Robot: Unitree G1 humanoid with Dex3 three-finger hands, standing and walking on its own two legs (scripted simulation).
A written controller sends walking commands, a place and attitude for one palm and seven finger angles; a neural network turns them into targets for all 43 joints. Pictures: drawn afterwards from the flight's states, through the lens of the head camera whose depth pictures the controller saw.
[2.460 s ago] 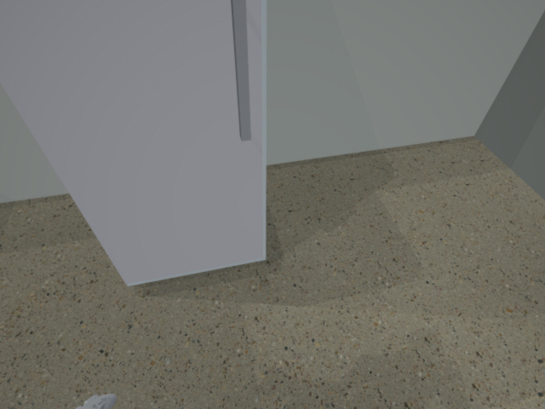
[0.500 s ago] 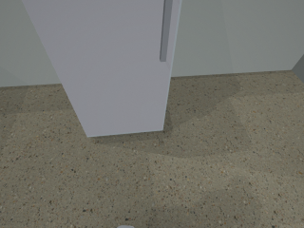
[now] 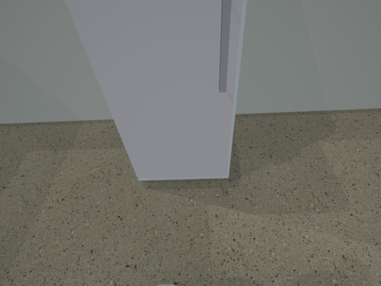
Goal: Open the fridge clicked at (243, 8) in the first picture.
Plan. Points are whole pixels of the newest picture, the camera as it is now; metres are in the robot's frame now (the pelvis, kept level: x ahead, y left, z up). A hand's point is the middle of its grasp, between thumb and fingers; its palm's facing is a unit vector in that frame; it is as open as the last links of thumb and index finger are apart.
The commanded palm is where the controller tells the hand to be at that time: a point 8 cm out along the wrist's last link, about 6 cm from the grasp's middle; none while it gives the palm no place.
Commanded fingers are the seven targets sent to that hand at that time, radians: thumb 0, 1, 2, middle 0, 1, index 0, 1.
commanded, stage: take the last steps up to it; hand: right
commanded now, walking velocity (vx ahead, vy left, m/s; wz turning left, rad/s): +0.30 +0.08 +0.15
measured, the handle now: (223, 45) +0.81 -0.07 +0.13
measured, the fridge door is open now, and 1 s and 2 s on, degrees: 0 0 0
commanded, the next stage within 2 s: come to a stop and stand still in 0.78 s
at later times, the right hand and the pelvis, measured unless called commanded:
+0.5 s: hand (240, 270) +0.21 -0.10 -0.17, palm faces +0.01 +0.98 -0.19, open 7.2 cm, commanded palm none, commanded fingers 0.00 -0.90 -0.90 0.20 0.30 0.20 0.30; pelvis +0.11 +0.08 -0.01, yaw +2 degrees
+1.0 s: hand (252, 245) +0.28 -0.14 -0.19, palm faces +0.03 +0.99 -0.14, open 7.4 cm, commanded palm none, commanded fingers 0.00 -0.90 -0.90 0.20 0.30 0.20 0.30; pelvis +0.28 +0.03 +0.00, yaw +3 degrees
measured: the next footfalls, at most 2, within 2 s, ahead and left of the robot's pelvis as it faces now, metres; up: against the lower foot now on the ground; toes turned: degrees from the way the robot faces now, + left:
left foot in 0.36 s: +0.14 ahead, +0.18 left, +0.00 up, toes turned +11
right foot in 0.78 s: +0.36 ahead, -0.03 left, +0.00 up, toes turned -7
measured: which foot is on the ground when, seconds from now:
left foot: up 0.00-0.34, down 0.36-0.80, up 0.82-1.00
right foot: down 0.00-0.36, up 0.38-0.76, down 0.78-1.00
